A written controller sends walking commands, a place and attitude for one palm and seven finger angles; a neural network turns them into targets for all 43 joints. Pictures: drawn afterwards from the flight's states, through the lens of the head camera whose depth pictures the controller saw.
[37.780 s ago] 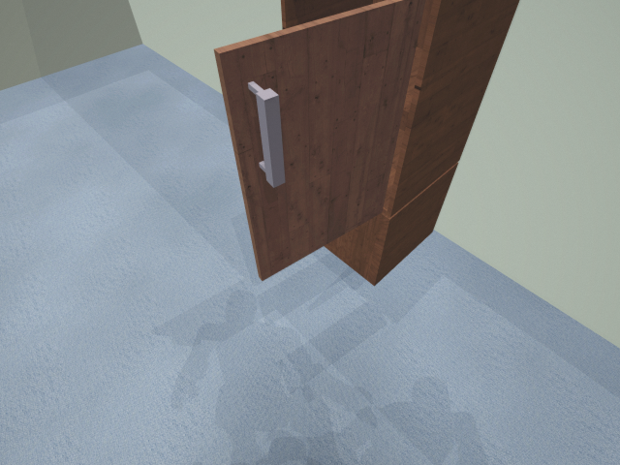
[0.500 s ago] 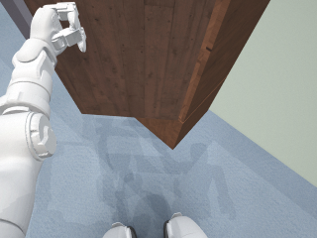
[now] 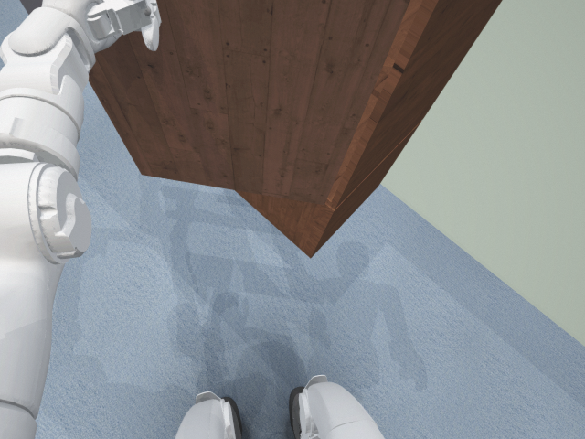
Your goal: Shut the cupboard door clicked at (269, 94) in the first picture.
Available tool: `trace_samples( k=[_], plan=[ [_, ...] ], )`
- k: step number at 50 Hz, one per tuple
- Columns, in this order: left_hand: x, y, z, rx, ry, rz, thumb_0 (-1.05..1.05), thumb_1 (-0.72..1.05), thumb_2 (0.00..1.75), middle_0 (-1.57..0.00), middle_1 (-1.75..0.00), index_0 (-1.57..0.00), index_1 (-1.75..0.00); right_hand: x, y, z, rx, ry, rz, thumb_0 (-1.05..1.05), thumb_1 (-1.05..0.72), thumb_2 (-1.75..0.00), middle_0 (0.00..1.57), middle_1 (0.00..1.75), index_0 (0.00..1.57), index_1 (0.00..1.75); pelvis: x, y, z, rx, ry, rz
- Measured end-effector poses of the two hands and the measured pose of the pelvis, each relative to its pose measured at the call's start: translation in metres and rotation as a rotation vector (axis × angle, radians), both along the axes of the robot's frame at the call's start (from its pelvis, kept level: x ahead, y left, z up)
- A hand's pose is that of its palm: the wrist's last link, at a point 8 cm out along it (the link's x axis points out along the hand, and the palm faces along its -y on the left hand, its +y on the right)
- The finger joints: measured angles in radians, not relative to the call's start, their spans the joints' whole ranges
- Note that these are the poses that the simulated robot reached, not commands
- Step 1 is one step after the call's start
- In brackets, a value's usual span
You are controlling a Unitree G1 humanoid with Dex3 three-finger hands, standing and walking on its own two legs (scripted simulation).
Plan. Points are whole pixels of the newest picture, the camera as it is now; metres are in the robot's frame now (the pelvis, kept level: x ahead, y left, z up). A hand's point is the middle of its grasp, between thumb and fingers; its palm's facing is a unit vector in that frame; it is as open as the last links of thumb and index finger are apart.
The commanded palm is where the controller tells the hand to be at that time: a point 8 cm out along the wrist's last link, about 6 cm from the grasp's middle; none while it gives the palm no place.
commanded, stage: pull the fist back off the door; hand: left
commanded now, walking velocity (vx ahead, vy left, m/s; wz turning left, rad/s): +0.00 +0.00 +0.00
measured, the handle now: out of the picture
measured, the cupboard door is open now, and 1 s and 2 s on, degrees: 35 28 28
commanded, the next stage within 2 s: draw the hand back to the body in 0.94 s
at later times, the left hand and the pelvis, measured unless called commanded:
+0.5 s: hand (170, 4) +0.59 +0.05 +0.16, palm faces +0.06 -1.00 +0.01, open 3.1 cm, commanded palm +0.54 +0.10 +0.16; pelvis +0.02 +0.00 +0.02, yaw -2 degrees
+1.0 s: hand (178, 64) +0.50 +0.04 +0.16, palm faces +0.04 -1.00 -0.02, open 3.1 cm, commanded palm +0.49 +0.09 +0.16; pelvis +0.01 -0.01 +0.03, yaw +0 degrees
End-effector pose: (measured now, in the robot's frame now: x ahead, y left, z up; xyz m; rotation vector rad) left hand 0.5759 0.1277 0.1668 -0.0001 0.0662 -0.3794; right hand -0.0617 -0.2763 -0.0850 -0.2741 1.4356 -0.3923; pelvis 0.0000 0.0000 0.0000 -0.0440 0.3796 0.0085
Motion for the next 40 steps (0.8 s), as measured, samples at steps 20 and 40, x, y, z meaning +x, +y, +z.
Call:
trace_samples(
  k=[20,40],
  plan=[
    [0.004,-0.038,-0.01,0.028,0.012,0.425,0.01,0.9,0.91,-1.3,-1.5,-1.29,-1.5,-0.031,0.055,-0.003,0.229,0.046,-0.067,0.0,-0.9,-0.9,0.21,0.3,0.2,0.3,0.011,-0.001,0.006,0.01,0.01,-0.031],
    [-0.073,-0.022,-0.008,-0.003,-0.073,0.413,0.02,0.9,0.9,-1.3,-1.5,-1.3,-1.5,0.073,-0.001,0.001,0.142,-0.202,0.06,0.0,-0.9,-0.9,0.2,0.3,0.2,0.3,0.023,-0.007,0.026,0.026,-0.146,-0.02]
  ],
)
